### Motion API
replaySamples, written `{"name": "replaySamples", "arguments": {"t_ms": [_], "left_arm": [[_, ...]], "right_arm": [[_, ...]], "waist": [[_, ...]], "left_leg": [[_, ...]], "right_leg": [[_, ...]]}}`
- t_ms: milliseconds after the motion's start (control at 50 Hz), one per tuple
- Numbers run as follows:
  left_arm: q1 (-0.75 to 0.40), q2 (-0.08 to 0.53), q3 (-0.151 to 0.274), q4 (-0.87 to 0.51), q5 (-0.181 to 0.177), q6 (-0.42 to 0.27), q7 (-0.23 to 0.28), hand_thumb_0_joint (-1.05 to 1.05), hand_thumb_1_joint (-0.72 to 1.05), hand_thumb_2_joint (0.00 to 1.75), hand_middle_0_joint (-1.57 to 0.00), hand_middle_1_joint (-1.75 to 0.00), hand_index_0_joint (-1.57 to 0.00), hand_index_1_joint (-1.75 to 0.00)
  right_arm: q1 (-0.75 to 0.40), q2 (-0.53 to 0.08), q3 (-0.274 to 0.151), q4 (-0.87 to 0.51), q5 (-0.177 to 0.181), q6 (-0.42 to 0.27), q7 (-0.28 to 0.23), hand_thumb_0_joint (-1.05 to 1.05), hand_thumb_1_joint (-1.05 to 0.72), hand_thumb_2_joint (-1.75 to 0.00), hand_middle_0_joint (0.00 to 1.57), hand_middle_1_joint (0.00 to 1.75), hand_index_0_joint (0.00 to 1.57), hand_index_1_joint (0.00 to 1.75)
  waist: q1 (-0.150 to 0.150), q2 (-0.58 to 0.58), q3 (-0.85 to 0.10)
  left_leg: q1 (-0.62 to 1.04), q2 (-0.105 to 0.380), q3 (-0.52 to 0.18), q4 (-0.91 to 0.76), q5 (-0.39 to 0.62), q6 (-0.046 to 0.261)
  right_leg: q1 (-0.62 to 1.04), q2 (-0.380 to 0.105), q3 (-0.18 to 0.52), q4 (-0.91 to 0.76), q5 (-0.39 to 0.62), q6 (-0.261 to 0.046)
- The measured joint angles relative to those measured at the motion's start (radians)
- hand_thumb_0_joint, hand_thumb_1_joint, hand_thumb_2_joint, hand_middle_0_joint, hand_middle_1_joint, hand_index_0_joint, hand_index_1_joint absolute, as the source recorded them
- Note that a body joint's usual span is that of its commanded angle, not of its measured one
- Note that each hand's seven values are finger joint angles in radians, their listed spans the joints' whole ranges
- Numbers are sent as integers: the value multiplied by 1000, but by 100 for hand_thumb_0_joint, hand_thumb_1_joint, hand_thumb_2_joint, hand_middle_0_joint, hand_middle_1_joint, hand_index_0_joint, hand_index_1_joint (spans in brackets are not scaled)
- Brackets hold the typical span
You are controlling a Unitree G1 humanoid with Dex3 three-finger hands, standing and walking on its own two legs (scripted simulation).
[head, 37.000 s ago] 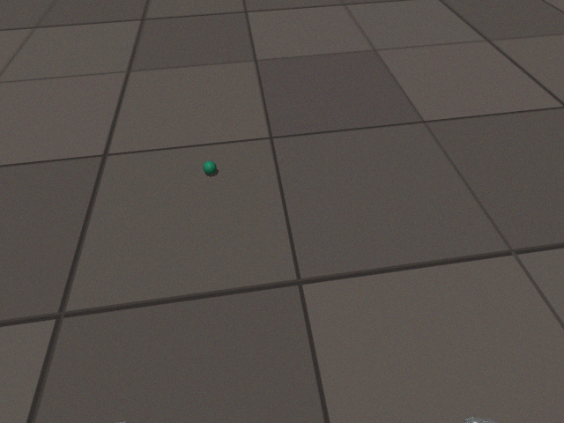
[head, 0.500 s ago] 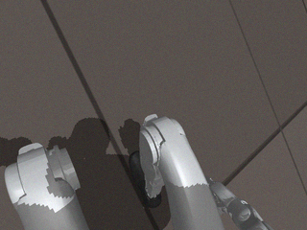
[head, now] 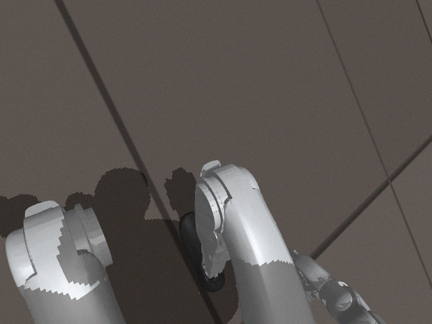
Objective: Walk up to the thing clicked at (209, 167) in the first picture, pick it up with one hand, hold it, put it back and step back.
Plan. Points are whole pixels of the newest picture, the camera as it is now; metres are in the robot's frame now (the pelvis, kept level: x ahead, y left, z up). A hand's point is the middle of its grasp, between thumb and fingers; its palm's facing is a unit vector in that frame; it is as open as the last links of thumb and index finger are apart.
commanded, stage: open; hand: left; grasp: from above
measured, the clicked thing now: out of the picture +0.42 +0.42 -0.27
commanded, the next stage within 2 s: withdraw in 0.32 s
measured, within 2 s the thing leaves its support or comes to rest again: neither
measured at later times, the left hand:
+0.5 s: hand out of the picture +0.40 +0.40 -0.22, palm faces -0.43 -0.17 -0.88, open 14.1 cm
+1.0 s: hand out of the picture +0.40 +0.44 -0.06, palm faces -0.48 -0.14 -0.87, open 14.1 cm
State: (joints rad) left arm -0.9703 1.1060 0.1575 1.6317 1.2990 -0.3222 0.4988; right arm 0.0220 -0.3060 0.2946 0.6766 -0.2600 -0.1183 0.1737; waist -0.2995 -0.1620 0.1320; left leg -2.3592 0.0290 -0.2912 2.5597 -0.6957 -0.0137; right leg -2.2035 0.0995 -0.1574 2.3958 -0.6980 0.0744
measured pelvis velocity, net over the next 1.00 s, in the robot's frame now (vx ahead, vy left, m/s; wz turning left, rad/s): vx -0.01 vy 0.00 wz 0.09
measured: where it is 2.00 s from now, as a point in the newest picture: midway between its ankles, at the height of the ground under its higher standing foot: (156, 288)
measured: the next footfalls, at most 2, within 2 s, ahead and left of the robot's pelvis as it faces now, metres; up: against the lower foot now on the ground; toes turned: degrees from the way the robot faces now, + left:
none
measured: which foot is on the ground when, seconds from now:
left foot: down 0.00-1.00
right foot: down 0.00-1.00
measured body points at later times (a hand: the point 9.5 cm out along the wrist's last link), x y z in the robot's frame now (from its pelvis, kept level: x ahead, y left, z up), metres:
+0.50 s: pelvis +0.00 +0.00 +0.00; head +0.25 +0.15 +0.34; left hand +0.42 +0.40 -0.17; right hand +0.11 -0.25 -0.07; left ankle +0.07 +0.13 -0.27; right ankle +0.11 -0.13 -0.27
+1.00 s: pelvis -0.01 +0.00 +0.05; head +0.22 +0.11 +0.43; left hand +0.42 +0.44 -0.01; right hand +0.13 -0.25 -0.05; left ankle +0.07 +0.13 -0.27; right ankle +0.11 -0.13 -0.27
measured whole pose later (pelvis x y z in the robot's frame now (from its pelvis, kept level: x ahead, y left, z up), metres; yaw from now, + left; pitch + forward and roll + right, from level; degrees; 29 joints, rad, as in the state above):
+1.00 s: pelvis -0.01 +0.00 +0.05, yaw +5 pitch +32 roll -12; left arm -0.92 0.96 0.07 1.17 1.11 -0.20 0.03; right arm 0.09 -0.29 0.13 0.63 -0.11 0.02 0.13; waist -0.18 -0.01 -0.02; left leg -2.27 0.03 -0.18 2.35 -0.65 0.01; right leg -2.13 0.05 -0.09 2.24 -0.69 0.06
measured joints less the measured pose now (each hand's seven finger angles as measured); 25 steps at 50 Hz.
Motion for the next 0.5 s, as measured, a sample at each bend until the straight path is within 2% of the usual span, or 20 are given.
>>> {"name": "replaySamples", "arguments": {"t_ms": [200, 500], "left_arm": [[-2, 5, -2, -1, 3, -3, -1, 0, -46, 94, -10, -101, -11, -99], [2, 6, 3, -12, 1, -2, -3, 0, -48, 95, -6, -103, -8, -100]], "right_arm": [[-2, -3, 6, -8, -1, -3, 1, 0, -90, -90, 21, 30, 21, 30], [-1, -8, 10, -11, 1, -8, 2, 0, -89, -89, 21, 30, 21, 30]], "waist": [[-2, -2, 4], [-3, -3, 9]], "left_leg": [[1, -2, -2, -1, 4, -2], [4, 0, -3, 0, 5, -3]], "right_leg": [[1, -1, -2, -1, 3, -3], [1, 0, -2, 0, 8, -1]]}}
